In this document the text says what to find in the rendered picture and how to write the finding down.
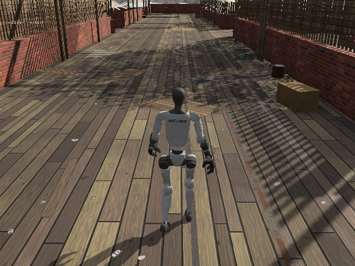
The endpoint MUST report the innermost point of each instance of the robot left forearm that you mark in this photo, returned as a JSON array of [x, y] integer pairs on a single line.
[[152, 143]]

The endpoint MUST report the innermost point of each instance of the right robot upper arm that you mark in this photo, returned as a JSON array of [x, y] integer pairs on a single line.
[[198, 127]]

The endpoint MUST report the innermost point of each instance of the left robot upper arm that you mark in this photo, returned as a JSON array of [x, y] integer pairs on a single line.
[[157, 125]]

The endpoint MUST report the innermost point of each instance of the robot right forearm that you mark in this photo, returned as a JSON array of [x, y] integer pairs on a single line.
[[206, 150]]

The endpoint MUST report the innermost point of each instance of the robot right hand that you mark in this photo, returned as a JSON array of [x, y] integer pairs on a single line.
[[211, 166]]

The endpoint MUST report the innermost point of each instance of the robot right foot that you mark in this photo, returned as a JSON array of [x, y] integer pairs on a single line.
[[188, 216]]

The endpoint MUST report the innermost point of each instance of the robot torso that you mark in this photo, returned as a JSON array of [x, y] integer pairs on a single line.
[[177, 128]]

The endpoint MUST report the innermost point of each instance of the robot left hand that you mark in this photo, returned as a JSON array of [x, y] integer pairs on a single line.
[[150, 151]]

